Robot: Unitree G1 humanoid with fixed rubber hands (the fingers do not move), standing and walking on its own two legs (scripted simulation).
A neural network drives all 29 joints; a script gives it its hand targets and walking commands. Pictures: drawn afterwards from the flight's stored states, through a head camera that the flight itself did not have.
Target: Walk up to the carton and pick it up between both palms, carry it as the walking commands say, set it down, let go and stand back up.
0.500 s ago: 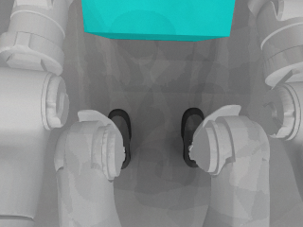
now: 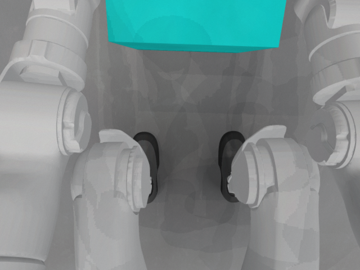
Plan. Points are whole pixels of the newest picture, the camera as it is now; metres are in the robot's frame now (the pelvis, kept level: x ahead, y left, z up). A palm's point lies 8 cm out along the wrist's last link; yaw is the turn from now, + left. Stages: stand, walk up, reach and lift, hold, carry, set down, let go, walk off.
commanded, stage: reach and lift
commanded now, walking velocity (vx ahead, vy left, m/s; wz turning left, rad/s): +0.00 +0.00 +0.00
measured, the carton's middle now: out of the picture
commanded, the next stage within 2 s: none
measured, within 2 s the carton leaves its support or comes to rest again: leaves its support in 0.62 s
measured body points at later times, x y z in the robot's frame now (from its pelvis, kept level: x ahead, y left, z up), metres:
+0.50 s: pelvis +0.00 +0.00 -0.01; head +0.38 +0.00 +0.23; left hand +0.58 +0.16 -0.18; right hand +0.57 -0.17 -0.18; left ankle +0.11 +0.12 -0.32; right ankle +0.11 -0.13 -0.32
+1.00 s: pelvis -0.01 +0.00 +0.03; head +0.36 +0.01 +0.27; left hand +0.58 +0.16 -0.12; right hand +0.58 -0.17 -0.11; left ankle +0.11 +0.12 -0.32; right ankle +0.11 -0.13 -0.32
